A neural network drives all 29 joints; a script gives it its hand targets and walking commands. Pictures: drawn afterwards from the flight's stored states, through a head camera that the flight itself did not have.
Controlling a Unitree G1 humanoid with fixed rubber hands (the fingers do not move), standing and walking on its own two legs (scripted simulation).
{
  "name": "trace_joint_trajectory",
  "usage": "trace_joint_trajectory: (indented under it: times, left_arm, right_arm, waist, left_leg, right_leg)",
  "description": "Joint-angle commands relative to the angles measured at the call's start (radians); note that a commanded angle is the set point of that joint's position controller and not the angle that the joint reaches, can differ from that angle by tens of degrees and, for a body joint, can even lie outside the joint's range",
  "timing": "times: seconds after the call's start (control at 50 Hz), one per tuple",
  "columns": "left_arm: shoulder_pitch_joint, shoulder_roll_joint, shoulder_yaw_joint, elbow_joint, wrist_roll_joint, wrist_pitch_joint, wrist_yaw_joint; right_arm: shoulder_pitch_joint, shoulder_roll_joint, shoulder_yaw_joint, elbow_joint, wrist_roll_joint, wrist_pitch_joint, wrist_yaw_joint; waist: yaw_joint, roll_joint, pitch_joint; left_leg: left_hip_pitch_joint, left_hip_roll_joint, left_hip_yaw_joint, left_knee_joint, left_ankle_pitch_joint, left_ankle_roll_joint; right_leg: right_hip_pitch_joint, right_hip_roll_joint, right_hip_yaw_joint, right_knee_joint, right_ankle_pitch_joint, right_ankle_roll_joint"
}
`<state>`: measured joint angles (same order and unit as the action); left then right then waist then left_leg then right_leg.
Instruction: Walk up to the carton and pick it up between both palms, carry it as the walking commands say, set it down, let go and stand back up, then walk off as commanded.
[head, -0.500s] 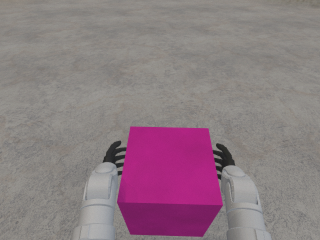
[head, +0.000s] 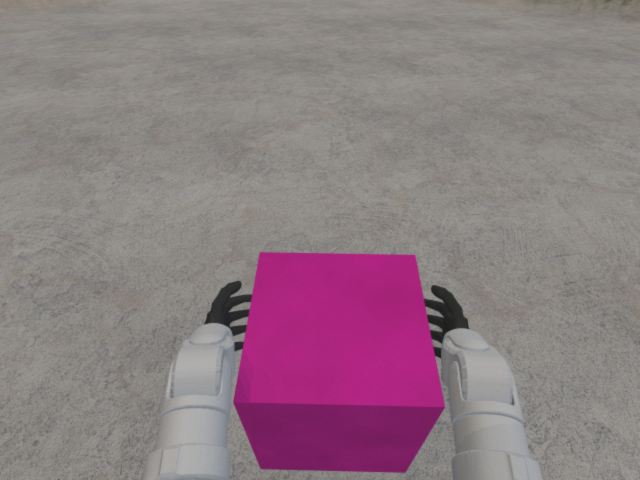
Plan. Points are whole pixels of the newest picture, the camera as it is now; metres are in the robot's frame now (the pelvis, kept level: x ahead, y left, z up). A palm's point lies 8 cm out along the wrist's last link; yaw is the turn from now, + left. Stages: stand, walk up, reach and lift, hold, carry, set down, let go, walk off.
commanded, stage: hold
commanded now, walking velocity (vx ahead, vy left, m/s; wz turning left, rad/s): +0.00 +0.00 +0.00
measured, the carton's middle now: (334, 366) +0.29 +0.00 -0.02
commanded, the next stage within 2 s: carry in 0.48 s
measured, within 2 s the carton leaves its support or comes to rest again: neither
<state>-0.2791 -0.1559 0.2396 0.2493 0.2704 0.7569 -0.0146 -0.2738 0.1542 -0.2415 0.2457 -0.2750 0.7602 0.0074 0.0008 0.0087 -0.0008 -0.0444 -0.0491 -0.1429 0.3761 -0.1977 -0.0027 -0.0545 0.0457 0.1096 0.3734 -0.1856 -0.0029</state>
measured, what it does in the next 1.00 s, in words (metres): walks ahead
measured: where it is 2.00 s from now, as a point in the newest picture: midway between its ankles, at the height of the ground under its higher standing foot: (415, 381)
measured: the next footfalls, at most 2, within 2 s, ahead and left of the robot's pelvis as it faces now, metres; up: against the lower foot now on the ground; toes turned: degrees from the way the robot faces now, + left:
left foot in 1.08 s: +0.34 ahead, +0.05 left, +0.00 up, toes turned -11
right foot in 1.50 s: +0.54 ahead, -0.30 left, +0.00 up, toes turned -41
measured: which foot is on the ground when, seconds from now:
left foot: down 0.00-0.74, up 0.76-1.00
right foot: down 0.00-1.00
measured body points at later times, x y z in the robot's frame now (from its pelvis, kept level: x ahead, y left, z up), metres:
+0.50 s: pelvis +0.01 +0.00 +0.00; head -0.05 +0.00 +0.45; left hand +0.30 +0.15 +0.05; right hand +0.30 -0.15 +0.04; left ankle +0.02 +0.13 -0.74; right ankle +0.02 -0.12 -0.74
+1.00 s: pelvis +0.16 -0.04 +0.00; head +0.16 -0.05 +0.45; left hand +0.47 +0.04 +0.08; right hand +0.40 -0.25 +0.08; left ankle +0.23 +0.08 -0.71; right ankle +0.04 -0.11 -0.75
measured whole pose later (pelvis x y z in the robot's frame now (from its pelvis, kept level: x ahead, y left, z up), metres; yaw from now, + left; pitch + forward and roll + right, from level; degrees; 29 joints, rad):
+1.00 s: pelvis +0.16 -0.04 +0.00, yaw -14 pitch +8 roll +2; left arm -0.14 -0.13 0.10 -0.35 0.08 1.14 0.10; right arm -0.12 0.13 -0.10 -0.35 -0.09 1.13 -0.11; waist 0.02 -0.04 -0.15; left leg -0.54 0.04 0.10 0.68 -0.33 -0.06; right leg -0.16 0.03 0.10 0.32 -0.29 -0.05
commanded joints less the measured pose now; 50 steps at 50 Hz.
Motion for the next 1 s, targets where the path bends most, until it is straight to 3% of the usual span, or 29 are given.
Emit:
trace_joint_trajectory:
  times: [0.0, 0.44, 0.46, 0.5, 0.52, 0.56, 0.58, 0.6, 0.62, 0.64, 0.7, 0.72, 0.74, 0.76, 0.78, 0.8, 0.82, 0.86, 0.98]
  left_arm:
    - [-0.475, -0.923, -0.54, 0.002, -0.246, -0.02, -0.224]
    - [-0.409, -0.925, -0.569, -0.041, -0.256, -0.014, -0.215]
    - [-0.425, -0.885, -0.601, -0.019, -0.254, -0.025, -0.216]
    - [-0.441, -0.885, -0.608, -0.044, -0.273, -0.025, -0.209]
    - [-0.471, -0.889, -0.627, -0.08, -0.293, -0.024, -0.207]
    - [-0.509, -0.888, -0.672, -0.171, -0.345, -0.004, -0.199]
    - [-0.507, -0.88, -0.691, -0.19, -0.362, 0.014, -0.197]
    - [-0.5, -0.874, -0.714, -0.196, -0.379, 0.035, -0.197]
    - [-0.5, -0.866, -0.736, -0.199, -0.396, 0.059, -0.198]
    - [-0.497, -0.861, -0.745, -0.212, -0.413, 0.082, -0.197]
    - [-0.44, -0.863, -0.786, -0.332, -0.489, 0.162, -0.181]
    - [-0.395, -0.859, -0.8, -0.353, -0.503, 0.194, -0.173]
    - [-0.343, -0.833, -0.788, -0.336, -0.484, 0.22, -0.163]
    - [-0.329, -0.817, -0.788, -0.362, -0.485, 0.244, -0.152]
    - [-0.341, -0.815, -0.805, -0.439, -0.5, 0.269, -0.138]
    - [-0.334, -0.811, -0.807, -0.479, -0.498, 0.29, -0.129]
    - [-0.336, -0.81, -0.817, -0.521, -0.511, 0.308, -0.125]
    - [-0.334, -0.815, -0.833, -0.59, -0.545, 0.337, -0.122]
    - [-0.267, -0.787, -0.836, -0.653, -0.566, 0.417, -0.137]
  right_arm:
    - [-0.495, 0.906, 0.551, -0.008, 0.259, -0.022, 0.233]
    - [-0.436, 0.887, 0.572, -0.059, 0.271, -0.019, 0.228]
    - [-0.441, 0.876, 0.601, -0.038, 0.269, -0.031, 0.224]
    - [-0.465, 0.879, 0.618, -0.07, 0.293, -0.026, 0.223]
    - [-0.483, 0.882, 0.634, -0.097, 0.304, -0.026, 0.22]
    - [-0.484, 0.876, 0.673, -0.174, 0.327, -0.013, 0.198]
    - [-0.452, 0.864, 0.684, -0.18, 0.33, 0.002, 0.185]
    - [-0.424, 0.854, 0.698, -0.183, 0.333, 0.018, 0.174]
    - [-0.411, 0.845, 0.714, -0.191, 0.337, 0.037, 0.165]
    - [-0.406, 0.839, 0.73, -0.216, 0.347, 0.058, 0.157]
    - [-0.385, 0.833, 0.79, -0.363, 0.419, 0.133, 0.139]
    - [-0.381, 0.821, 0.811, -0.406, 0.444, 0.166, 0.135]
    - [-0.387, 0.816, 0.842, -0.433, 0.467, 0.203, 0.137]
    - [-0.409, 0.81, 0.868, -0.465, 0.5, 0.237, 0.14]
    - [-0.424, 0.811, 0.884, -0.497, 0.538, 0.263, 0.143]
    - [-0.413, 0.824, 0.893, -0.515, 0.559, 0.284, 0.147]
    - [-0.397, 0.834, 0.889, -0.528, 0.572, 0.303, 0.146]
    - [-0.359, 0.838, 0.886, -0.574, 0.577, 0.331, 0.139]
    - [-0.284, 0.802, 0.864, -0.666, 0.55, 0.401, 0.113]
  waist:
    - [0.001, -0.007, -0.156]
    - [0.001, -0.004, -0.176]
    - [0.006, -0.017, -0.188]
    - [0.007, -0.032, -0.193]
    - [0.001, -0.015, -0.198]
    - [-0.015, 0.06, -0.23]
    - [-0.024, 0.099, -0.253]
    - [-0.027, 0.144, -0.265]
    - [-0.022, 0.16, -0.233]
    - [-0.018, 0.15, -0.214]
    - [-0.009, 0.104, -0.249]
    - [0.002, 0.042, -0.269]
    - [0.02, -0.143, -0.262]
    - [0.033, -0.286, -0.237]
    - [0.031, -0.208, -0.208]
    - [0.027, -0.124, -0.226]
    - [0.026, -0.088, -0.261]
    - [0.023, -0.116, -0.305]
    - [0.025, -0.17, -0.287]
  left_leg:
    - [-0.044, -0.038, 0.056, -0.077, 0.048, -0.003]
    - [-0.012, -0.036, 0.045, -0.077, 0.151, -0.008]
    - [-0.145, 0.109, 0.026, -0.002, -0.087, 0.008]
    - [-0.166, 0.1, 0.016, 0.008, -0.387, 0.021]
    - [-0.158, 0.116, 0.004, 0.007, -0.434, 0.031]
    - [-0.066, 0.193, -0.078, -0.068, -0.452, 0.073]
    - [-0.016, 0.257, -0.147, -0.126, -0.495, 0.101]
    - [-0.017, 0.333, -0.215, -0.177, -0.546, 0.131]
    - [-0.073, 0.386, -0.23, -0.213, -0.569, 0.149]
    - [-0.123, 0.391, -0.183, -0.212, -0.551, 0.145]
    - [-0.247, 0.272, 0.071, -0.062, -0.458, 0.062]
    - [-0.334, 0.224, 0.155, 0.071, -0.424, 0.021]
    - [-0.503, 0.135, 0.252, 0.327, -0.347, -0.039]
    - [-0.71, 0.069, 0.275, 0.506, -0.389, -0.065]
    - [-0.793, 0.108, 0.196, 0.566, -0.432, -0.056]
    - [-0.791, 0.135, 0.162, 0.561, -0.383, -0.051]
    - [-0.768, 0.147, 0.161, 0.51, -0.329, -0.051]
    - [-0.701, 0.118, 0.212, 0.429, -0.22, -0.061]
    - [-0.481, 0.058, 0.278, 0.23, -0.075, -0.06]
  right_leg:
    - [0.051, 0.032, -0.041, -0.062, 0.047, 0.013]
    - [0.076, 0.038, -0.04, -0.059, 0.149, 0.013]
    - [-0.143, -0.141, 0.023, -0.025, -0.096, -0.022]
    - [-0.246, -0.122, 0.089, -0.053, -0.411, -0.057]
    - [-0.295, -0.119, 0.096, -0.03, -0.442, -0.063]
    - [-0.419, -0.063, 0.008, 0.09, -0.329, -0.04]
    - [-0.47, -0.019, -0.067, 0.187, -0.261, -0.023]
    - [-0.488, -0.014, -0.109, 0.291, -0.217, -0.019]
    - [-0.5, -0.043, -0.116, 0.298, -0.221, -0.021]
    - [-0.476, -0.054, -0.124, 0.264, -0.227, -0.027]
    - [-0.219, -0.013, -0.161, 0.068, -0.157, -0.056]
    - [-0.098, -0.058, -0.078, -0.002, -0.178, -0.08]
    - [0.0, -0.245, 0.273, -0.126, -0.348, -0.153]
    - [0.126, -0.384, 0.534, -0.187, -0.271, -0.247]
    - [0.17, -0.406, 0.526, -0.176, -0.075, -0.295]
    - [0.181, -0.386, 0.469, -0.15, 0.06, -0.286]
    - [0.195, -0.361, 0.389, -0.135, 0.102, -0.259]
    - [0.185, -0.28, 0.247, -0.111, 0.209, -0.212]
    - [0.029, -0.225, 0.146, -0.071, 0.3, -0.196]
